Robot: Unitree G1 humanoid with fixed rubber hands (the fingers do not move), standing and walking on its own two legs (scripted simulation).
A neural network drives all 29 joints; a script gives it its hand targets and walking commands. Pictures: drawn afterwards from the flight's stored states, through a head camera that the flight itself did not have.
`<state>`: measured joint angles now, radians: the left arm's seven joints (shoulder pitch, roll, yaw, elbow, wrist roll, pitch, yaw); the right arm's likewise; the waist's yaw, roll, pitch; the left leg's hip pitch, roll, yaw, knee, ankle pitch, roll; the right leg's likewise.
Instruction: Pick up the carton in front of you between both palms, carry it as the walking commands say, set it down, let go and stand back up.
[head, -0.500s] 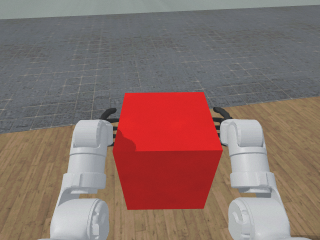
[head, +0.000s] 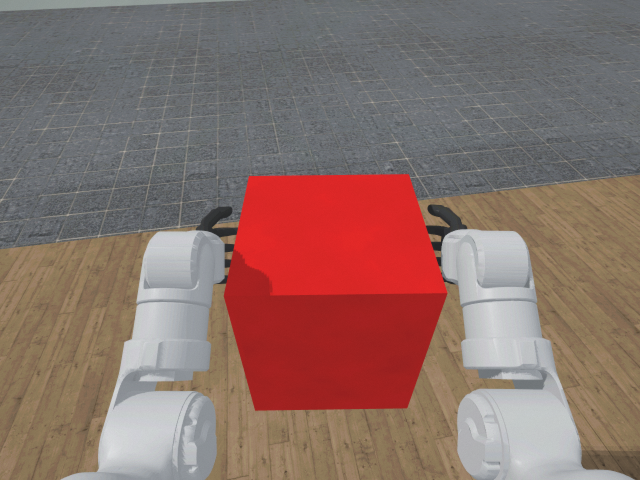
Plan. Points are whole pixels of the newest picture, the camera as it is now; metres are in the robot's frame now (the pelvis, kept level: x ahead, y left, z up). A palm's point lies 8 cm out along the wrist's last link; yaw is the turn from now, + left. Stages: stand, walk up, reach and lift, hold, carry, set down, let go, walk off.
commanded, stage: carry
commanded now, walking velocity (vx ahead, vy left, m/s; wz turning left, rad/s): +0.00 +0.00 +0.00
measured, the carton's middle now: (330, 295) +0.35 +0.00 +0.06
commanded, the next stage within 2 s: none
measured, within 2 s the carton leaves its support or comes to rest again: neither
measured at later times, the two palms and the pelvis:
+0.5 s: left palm (208, 255) +0.35 +0.15 +0.13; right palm (457, 254) +0.35 -0.15 +0.13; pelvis +0.00 +0.00 +0.00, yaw +0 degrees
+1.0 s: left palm (205, 240) +0.38 +0.16 +0.13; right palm (442, 233) +0.38 -0.14 +0.14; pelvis +0.04 +0.01 +0.00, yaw +0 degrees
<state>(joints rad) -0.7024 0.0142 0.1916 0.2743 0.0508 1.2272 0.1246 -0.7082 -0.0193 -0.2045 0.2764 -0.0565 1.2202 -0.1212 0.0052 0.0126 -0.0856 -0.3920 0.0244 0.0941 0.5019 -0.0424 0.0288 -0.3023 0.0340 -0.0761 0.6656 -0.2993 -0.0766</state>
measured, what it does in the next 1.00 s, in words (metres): stands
